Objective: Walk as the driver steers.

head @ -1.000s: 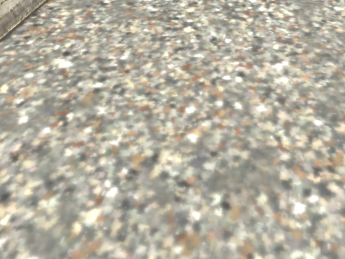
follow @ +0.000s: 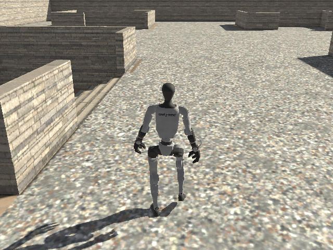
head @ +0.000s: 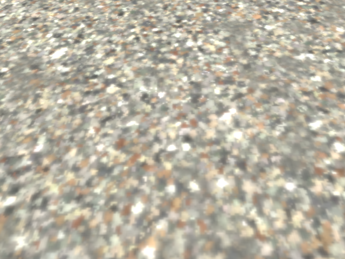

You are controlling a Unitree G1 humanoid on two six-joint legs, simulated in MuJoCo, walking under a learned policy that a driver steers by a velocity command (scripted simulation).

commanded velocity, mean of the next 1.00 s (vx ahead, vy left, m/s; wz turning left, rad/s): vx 0.75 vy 0.00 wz -0.49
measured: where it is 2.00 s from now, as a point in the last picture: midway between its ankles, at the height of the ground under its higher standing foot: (219, 185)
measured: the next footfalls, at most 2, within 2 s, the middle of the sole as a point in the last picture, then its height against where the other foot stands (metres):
right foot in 0.24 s outside the picture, level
left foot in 0.68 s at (205, 177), level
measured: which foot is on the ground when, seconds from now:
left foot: down 0.00-0.26, up 0.28-0.66, down 0.68-1.00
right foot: up 0.00-0.22, down 0.24-0.68, up 0.70-1.00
